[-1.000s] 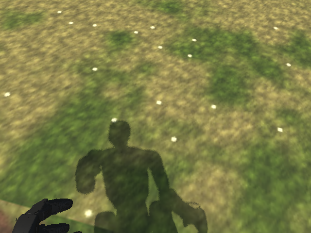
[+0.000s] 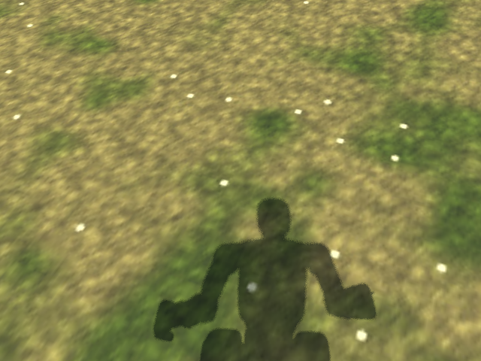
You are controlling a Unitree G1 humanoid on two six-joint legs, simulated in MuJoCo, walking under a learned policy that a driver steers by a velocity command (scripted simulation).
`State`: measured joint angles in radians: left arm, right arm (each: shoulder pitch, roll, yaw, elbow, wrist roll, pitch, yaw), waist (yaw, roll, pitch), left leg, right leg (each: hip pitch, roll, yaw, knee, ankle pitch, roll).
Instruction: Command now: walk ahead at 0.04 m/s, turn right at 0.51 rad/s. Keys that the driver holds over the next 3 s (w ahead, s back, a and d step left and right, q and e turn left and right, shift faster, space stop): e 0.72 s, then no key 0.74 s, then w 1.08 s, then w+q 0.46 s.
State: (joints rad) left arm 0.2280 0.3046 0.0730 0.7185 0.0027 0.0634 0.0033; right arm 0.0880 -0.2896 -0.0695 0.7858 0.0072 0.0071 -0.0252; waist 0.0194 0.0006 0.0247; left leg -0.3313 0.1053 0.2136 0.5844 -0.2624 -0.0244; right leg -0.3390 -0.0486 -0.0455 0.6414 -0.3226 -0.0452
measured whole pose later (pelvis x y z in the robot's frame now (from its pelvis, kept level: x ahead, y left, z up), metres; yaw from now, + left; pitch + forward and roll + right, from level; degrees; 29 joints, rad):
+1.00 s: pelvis +0.00 -0.02 +0.01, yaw -30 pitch +1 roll +1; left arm 0.17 0.27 0.04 0.58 0.02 0.03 0.00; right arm 0.15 -0.33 -0.06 0.81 0.00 0.02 -0.01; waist -0.02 0.04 0.06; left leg -0.37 0.07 0.02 0.88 -0.53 -0.07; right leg -0.27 0.02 0.01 0.51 -0.26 -0.03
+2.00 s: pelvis +0.12 -0.09 +0.02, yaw -31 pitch +2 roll +0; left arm 0.48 0.22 0.03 0.90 -0.01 -0.07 0.01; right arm 0.03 -0.27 -0.03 0.77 0.02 -0.09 0.05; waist 0.09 0.03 0.03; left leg -0.63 0.07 0.02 0.70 -0.07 0.01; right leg 0.08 0.02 0.00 0.18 -0.30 -0.03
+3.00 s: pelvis +0.60 -0.36 +0.02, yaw -19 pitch +0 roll -3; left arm 0.29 0.27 0.07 0.88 0.01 -0.10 0.00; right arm 0.18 -0.31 -0.07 0.78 0.03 -0.02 0.01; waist 0.05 0.05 0.04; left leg -0.68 0.12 -0.06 0.92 -0.11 0.00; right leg -0.05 0.02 -0.19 0.25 -0.20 -0.03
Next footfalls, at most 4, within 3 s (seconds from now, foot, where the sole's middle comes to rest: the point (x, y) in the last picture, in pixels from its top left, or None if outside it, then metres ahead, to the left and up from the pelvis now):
0.50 left None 0.10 0.12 -0.76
0.90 right None -0.02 -0.13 -0.76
1.24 left None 0.09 0.09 -0.76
2.14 left None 0.41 -0.11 -0.76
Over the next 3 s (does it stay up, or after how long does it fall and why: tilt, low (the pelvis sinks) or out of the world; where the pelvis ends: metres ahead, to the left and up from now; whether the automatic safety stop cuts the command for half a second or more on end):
stays up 0.60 -0.36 0.02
